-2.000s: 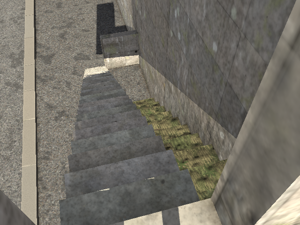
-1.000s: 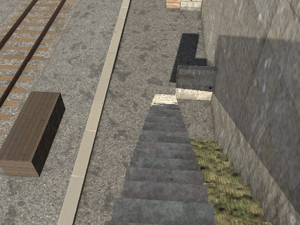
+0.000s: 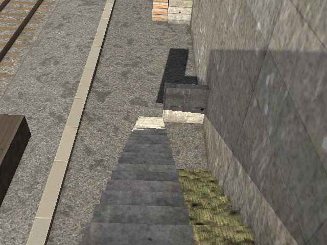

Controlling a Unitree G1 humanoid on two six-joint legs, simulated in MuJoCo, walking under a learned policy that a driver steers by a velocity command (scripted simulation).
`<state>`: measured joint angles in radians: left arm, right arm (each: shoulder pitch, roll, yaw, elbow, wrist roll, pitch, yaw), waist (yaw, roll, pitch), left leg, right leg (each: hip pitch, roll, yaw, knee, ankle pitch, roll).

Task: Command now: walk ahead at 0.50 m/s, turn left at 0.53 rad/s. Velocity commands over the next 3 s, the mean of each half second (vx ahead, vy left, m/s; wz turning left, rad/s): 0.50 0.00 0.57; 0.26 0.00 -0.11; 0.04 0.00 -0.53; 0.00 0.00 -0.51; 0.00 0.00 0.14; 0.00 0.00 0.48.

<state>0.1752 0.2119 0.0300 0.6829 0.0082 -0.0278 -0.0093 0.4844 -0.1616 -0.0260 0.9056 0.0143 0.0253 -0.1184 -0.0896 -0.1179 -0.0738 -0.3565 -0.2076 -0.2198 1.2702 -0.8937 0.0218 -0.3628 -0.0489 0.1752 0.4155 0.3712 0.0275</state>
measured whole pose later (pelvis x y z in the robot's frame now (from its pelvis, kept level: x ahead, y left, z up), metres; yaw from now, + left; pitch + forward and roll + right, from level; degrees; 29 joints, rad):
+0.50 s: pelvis +0.19 +0.04 -0.10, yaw +16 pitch +1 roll +2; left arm 0.56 0.19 -0.03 0.95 0.01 -0.07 0.00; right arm 0.18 -0.18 0.00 0.78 0.06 0.01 0.06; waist 0.12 -0.01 -0.08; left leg -0.53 -0.02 0.01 0.91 -0.20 0.05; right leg -0.08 -0.19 -0.07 0.68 -0.61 0.10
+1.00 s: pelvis +0.38 +0.13 -0.27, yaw +11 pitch +1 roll +1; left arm 0.46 0.15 0.00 0.94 0.03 0.01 -0.02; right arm 0.25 -0.17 0.04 0.89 0.02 -0.06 -0.04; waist 0.07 -0.01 0.00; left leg -0.79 -0.08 -0.08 1.98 -0.68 -0.02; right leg -0.33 0.16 0.05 0.62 -0.30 -0.12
